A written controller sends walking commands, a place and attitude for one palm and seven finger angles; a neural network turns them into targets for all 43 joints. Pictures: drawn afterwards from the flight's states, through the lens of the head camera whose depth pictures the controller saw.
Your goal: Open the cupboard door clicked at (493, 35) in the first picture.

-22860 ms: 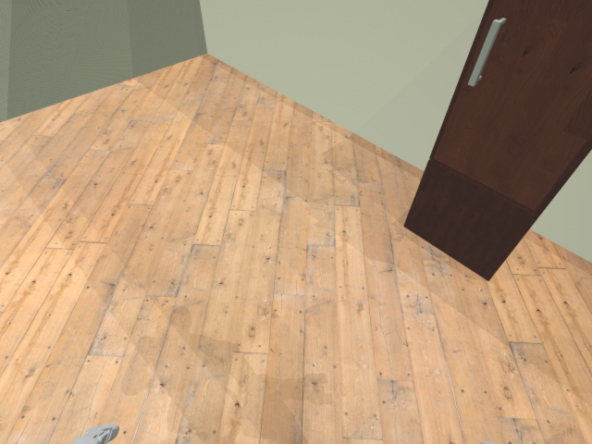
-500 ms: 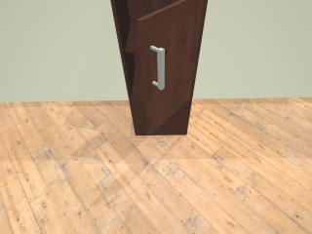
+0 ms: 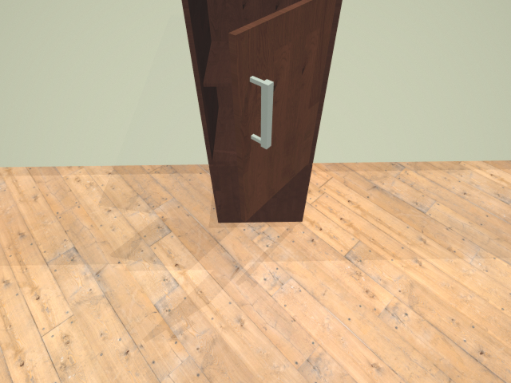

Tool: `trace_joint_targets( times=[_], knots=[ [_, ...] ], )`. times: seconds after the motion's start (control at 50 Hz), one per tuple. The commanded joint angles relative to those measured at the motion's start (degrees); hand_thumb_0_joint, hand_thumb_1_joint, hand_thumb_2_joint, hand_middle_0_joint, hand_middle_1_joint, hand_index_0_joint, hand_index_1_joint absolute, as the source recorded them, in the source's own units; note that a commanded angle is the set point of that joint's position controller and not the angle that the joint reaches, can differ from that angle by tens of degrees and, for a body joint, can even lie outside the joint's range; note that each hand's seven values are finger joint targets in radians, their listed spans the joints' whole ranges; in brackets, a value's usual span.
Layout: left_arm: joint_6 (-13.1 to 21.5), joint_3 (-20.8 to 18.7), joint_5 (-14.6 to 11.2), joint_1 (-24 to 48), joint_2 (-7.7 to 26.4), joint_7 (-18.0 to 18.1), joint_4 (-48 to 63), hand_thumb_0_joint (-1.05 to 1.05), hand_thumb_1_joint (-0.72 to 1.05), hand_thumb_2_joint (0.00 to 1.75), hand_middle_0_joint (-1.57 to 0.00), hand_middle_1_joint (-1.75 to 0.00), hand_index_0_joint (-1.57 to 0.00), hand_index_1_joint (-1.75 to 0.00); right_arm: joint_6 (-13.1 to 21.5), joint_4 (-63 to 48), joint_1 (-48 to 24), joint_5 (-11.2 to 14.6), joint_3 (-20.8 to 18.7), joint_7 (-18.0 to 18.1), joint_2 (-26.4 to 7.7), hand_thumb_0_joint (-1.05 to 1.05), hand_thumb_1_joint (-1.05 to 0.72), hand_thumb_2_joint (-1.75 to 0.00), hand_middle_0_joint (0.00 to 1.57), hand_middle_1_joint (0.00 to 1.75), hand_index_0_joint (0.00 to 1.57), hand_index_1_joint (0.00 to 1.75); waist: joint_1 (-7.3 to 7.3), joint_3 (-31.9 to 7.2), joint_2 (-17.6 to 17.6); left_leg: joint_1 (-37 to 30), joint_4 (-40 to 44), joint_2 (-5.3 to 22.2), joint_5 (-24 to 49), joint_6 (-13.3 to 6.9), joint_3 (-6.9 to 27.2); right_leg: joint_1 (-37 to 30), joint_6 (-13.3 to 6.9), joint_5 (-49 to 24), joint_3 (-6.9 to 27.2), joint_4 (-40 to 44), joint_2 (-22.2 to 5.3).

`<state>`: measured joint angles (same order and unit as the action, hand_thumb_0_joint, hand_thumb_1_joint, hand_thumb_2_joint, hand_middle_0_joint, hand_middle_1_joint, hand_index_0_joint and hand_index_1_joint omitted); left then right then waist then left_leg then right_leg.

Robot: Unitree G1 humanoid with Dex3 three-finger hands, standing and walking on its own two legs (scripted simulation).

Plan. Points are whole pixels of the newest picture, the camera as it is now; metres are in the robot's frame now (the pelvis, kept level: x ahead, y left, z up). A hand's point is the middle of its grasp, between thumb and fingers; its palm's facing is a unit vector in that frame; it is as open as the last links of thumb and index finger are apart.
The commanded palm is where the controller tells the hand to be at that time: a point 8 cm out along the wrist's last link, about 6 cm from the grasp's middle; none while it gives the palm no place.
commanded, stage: look to check the result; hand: left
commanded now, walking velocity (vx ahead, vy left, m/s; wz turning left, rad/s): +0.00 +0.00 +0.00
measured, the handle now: (260, 114) +0.67 +0.03 +0.06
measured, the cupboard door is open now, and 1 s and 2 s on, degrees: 49 49 49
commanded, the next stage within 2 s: walk to a spot facing it in 0.56 s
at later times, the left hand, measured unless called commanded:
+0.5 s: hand out of the picture +0.01 +0.16 -0.17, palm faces +0.04 -0.98 -0.20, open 7.4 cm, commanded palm none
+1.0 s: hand out of the picture +0.05 +0.18 -0.18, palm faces -0.03 -0.98 -0.21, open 7.4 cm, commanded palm none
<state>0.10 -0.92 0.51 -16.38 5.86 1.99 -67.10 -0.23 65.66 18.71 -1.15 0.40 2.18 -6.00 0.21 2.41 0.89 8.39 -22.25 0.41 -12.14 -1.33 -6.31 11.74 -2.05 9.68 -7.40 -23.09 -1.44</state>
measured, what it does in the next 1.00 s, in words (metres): stands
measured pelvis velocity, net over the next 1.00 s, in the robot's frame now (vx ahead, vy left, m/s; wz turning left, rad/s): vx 0.01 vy -0.01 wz -0.10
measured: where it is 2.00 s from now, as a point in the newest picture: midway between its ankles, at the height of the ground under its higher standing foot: outside the picture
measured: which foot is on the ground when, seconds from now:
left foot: down 0.00-1.00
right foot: down 0.00-1.00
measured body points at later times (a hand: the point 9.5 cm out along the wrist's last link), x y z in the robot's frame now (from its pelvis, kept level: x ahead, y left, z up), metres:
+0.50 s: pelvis +0.01 +0.00 +0.00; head +0.03 -0.02 +0.45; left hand +0.01 +0.22 -0.16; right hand -0.01 -0.21 -0.17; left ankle +0.00 +0.10 -0.74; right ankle +0.03 -0.10 -0.74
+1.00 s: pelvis +0.01 -0.01 -0.01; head +0.05 -0.01 +0.44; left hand +0.05 +0.23 -0.17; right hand +0.01 -0.24 -0.17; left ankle +0.00 +0.10 -0.74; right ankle +0.04 -0.10 -0.74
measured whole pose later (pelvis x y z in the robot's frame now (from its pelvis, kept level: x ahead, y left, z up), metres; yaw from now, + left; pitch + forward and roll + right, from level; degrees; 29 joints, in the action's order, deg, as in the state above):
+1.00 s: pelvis +0.01 -0.01 -0.01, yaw -6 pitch +0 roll +0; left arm -2.7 -4.5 1.1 -13.0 9.2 0.8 -62.7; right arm -1.6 61.1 13.1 -1.0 -2.2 2.9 -9.1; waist 0.1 4.4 0.4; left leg 11.2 -29.6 4.0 -18.0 -0.2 -11.0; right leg 16.5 -3.1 12.9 -2.8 -29.2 1.8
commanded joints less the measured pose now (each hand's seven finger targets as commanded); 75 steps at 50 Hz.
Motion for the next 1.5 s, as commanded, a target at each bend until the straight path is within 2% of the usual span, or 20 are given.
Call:
trace_joint_targets(
  times=[0.0,0.66,0.74,0.88,0.94,0.98,1.0,1.02,1.08,1.14,1.18,1.2,1.22,1.24,1.26,1.28,1.3,1.36,1.4,1.48],
  knots=[
    [0.98,-0.88,0.03,-3.66,6.21,0.34,1.27,0.0,0.9,0.9,-0.2,-0.3,-0.2,-0.3,0.36,-0.65,4.79,-0.1,-0.86,0.04,-4.42,0.0,-0.9,-0.9,0.2,0.3,0.2,0.3,0.26,3.27,0.88,4.6,6.24,5.92,-1.39,-0.56,6.42,0.15,-0.77,2.67,7.19,5.21,-5.77],
    [1.6,-0.99,-0.08,-1.55,8.33,0.34,2.05,0.0,0.9,0.9,-0.2,-0.3,-0.2,-0.3,0.64,-0.14,1.86,0.04,-0.87,-0.01,-6.73,0.0,-0.9,-0.9,0.2,0.3,0.2,0.3,0.33,1.96,-0.53,1.49,5.52,6.43,5.32,-0.14,5.88,-2.67,-0.83,-4.09,7.27,5.54,-6.29],
    [0.51,-2.06,0.17,-1.21,9.14,0.26,2.75,0.0,0.9,0.9,-0.2,-0.3,-0.2,-0.3,-0.41,-0.66,1.85,0.01,-1.64,0.48,-6.72,0.0,-0.9,-0.9,0.2,0.3,0.2,0.3,0.49,1.65,-2.03,0.79,1.41,6.75,3.71,0.41,2.92,-0.53,-1.31,-8.91,9.56,3.56,-6.9],
    [-1.17,-4.95,0.64,2.19,12.55,-0.54,6.69,0.0,0.9,0.9,-0.2,-0.3,-0.2,-0.3,-1.56,-4.62,-0.07,0.18,-3.54,0.69,-7.82,0.0,-0.9,-0.9,0.2,0.3,0.2,0.3,1.19,0.71,-4.56,1.44,-6.24,5.67,-4.82,1.1,-0.75,5.92,-4.27,-3.55,16.99,4.55,-8.78],
    [-1.52,-5.29,0.65,4.44,11.87,-0.97,8.87,0.0,0.9,0.9,-0.2,-0.3,-0.2,-0.3,-1.18,-5.77,0.63,0.0,-4.15,0.84,-9.2,0.0,-0.9,-0.9,0.2,0.3,0.2,0.3,1.76,0.3,0.68,-0.52,-2.03,9.39,-4.52,-0.38,2.49,10.0,-2.84,-2.0,14.93,-0.32,-5.06],
    [-1.81,-5.13,0.66,5.34,9.7,-1.69,10.81,0.0,0.9,0.9,-0.2,-0.3,-0.2,-0.3,-0.63,-6.92,0.1,-0.57,-4.95,1.19,-13.01,0.0,-0.9,-0.9,0.2,0.3,0.2,0.3,1.54,0.3,9.62,-2.13,5.56,19.03,-2.15,-4.65,10.73,14.67,-0.26,1.38,8.16,-14.42,0.96],
    [-2.17,-5.19,0.8,6.61,9.58,-1.99,11.78,0.0,0.9,0.9,-0.2,-0.3,-0.2,-0.3,-0.32,-7.54,-0.11,-0.84,-5.31,1.34,-14.01,0.0,-0.9,-0.9,0.2,0.3,0.2,0.3,1.8,0.76,13.2,-2.01,8.69,24.29,2.67,-7.93,13.5,17.39,0.56,14.3,6.11,-26.32,1.67],
    [-2.49,-5.51,0.9,7.16,9.79,-2.07,12.52,0.0,0.9,0.9,-0.2,-0.3,-0.2,-0.3,-0.01,-8.05,-0.2,-0.9,-5.02,1.41,-13.8,0.0,-0.9,-0.9,0.2,0.3,0.2,0.3,1.33,0.25,11.36,-2.29,8.74,26.16,6.88,-9.77,13.94,19.3,0.83,18.87,8.17,-35.11,0.57],
    [-2.62,-5.69,0.78,7.32,8.75,-2.85,13.51,0.0,0.9,0.9,-0.2,-0.3,-0.2,-0.3,0.52,-10.5,-4.92,-1.37,-5.01,1.3,-14.23,0.0,-0.9,-0.9,0.2,0.3,0.2,0.3,-0.91,1.41,4.65,-1.13,4.96,23.36,14.98,-8.28,5.92,19.07,1.91,17.64,8.89,-34.97,-1.76],
    [-2.36,-5.17,0.66,6.04,8.32,-3.12,14.43,0.0,0.9,0.9,-0.2,-0.3,-0.2,-0.3,0.02,-11.39,-6.03,-1.59,-5.5,0.75,-15.81,0.0,-0.9,-0.9,0.2,0.3,0.2,0.3,-0.77,-0.11,7.39,-1.0,0.03,21.17,17.08,-5.01,-0.14,11.27,2.1,16.95,4.18,-23.39,-1.13],
    [-1.94,-5.5,0.66,2.96,9.77,-3.08,14.0,0.0,0.9,0.9,-0.2,-0.3,-0.2,-0.3,-0.39,-11.98,-6.35,-1.06,-5.91,0.29,-16.62,0.0,-0.9,-0.9,0.2,0.3,0.2,0.3,-2.13,-2.05,5.03,-0.14,-6.98,19.19,15.65,-2.32,-3.26,4.31,1.76,8.1,2.56,-12.83,0.3],
    [-1.48,-6.05,0.85,-0.47,12.07,-2.83,13.18,0.0,0.9,0.9,-0.2,-0.3,-0.2,-0.3,-0.64,-12.88,-7.55,-0.48,-6.06,0.06,-16.42,0.0,-0.9,-0.9,0.2,0.3,0.2,0.3,-4.12,-3.05,-0.42,3.56,-15.04,15.64,10.86,0.14,-5.49,-1.56,0.86,-2.92,4.89,-4.47,-0.33],
    [-0.64,-7.33,1.47,-2.55,19.31,-1.8,13.18,0.0,0.9,0.9,-0.2,-0.3,-0.2,-0.3,-0.98,-15.39,-7.74,0.43,-5.61,-0.47,-12.34,0.0,-0.9,-0.9,0.2,0.3,0.2,0.3,-4.74,-4.17,-18.95,17.06,-28.26,7.23,-10.6,3.86,-8.34,-8.74,-4.64,-16.71,27.69,3.43,-13.83],
    [-0.63,-7.79,0.63,-4.9,22.34,-1.08,12.81,0.0,0.9,0.9,-0.2,-0.3,-0.2,-0.3,-1.57,-17.31,-11.82,0.51,-5.15,-0.65,-11.83,0.0,-0.9,-0.9,0.2,0.3,0.2,0.3,-6.83,-2.79,-20.05,22.23,-39.69,2.96,-27.26,4.64,-0.99,-7.18,-10.68,-27.96,37.66,5.06,-20.12],
    [-0.72,-7.52,0.49,-3.61,22.47,-0.72,13.31,0.0,0.9,0.9,-0.2,-0.3,-0.2,-0.3,-1.97,-17.45,-11.57,0.69,-4.99,-0.81,-12.03,0.0,-0.9,-0.9,0.2,0.3,0.2,0.3,-5.18,-2.1,-15.44,23.78,-44.68,4.67,-24.53,3.99,4.44,-5.51,-12.76,-17.51,35.75,5.14,-19.69],
    [-0.81,-7.29,0.66,-0.22,20.09,-0.42,14.62,0.0,0.9,0.9,-0.2,-0.3,-0.2,-0.3,-1.74,-18.09,-14.38,0.62,-5.08,-1.1,-11.13,0.0,-0.9,-0.9,0.2,0.3,0.2,0.3,-4.29,0.37,-10.3,25.94,-44.51,5.13,-20.61,3.91,5.77,-2.79,-11.97,-13.4,34.21,4.9,-16.29],
    [-0.77,-7.07,1.02,2.51,19.33,-0.14,15.48,0.0,0.9,0.9,-0.2,-0.3,-0.2,-0.3,-1.61,-17.95,-14.04,0.54,-5.07,-0.93,-11.43,0.0,-0.9,-0.9,0.2,0.3,0.2,0.3,-2.52,-1.67,-12.56,25.89,-44.22,5.13,-18.05,4.36,6.73,-4.32,-11.1,-18.0,32.79,2.41,-13.9],
    [-0.41,-6.63,0.98,2.7,17.82,0.08,16.49,0.0,0.9,0.9,-0.2,-0.3,-0.2,-0.3,-1.3,-17.51,-13.08,0.84,-4.69,-0.68,-10.69,0.0,-0.9,-0.9,0.2,0.3,0.2,0.3,-1.85,-8.38,-8.37,21.33,-38.14,3.65,-15.18,5.19,5.93,-8.47,-9.86,-29.99,27.65,-1.44,-11.11],
    [-0.58,-6.74,1.1,2.14,18.6,-0.1,16.39,0.0,0.9,0.9,-0.2,-0.3,-0.2,-0.3,-1.24,-17.93,-13.85,1.05,-4.47,-0.54,-10.08,0.0,-0.9,-0.9,0.2,0.3,0.2,0.3,-2.02,-8.56,-6.63,19.16,-32.55,2.47,-14.55,5.3,5.44,-8.06,-9.94,-30.38,28.31,-1.78,-10.5],
    [-1.16,-7.0,1.19,3.28,18.8,-0.53,16.79,0.0,0.9,0.9,-0.2,-0.3,-0.2,-0.3,-0.67,-18.61,-12.9,1.42,-4.53,-0.15,-10.35,0.0,-0.9,-0.9,0.2,0.3,0.2,0.3,-1.32,-6.65,-9.61,13.7,-19.99,0.55,-11.93,4.8,5.19,-5.13,-8.48,-30.54,29.85,-2.85,-8.79]
  ],
)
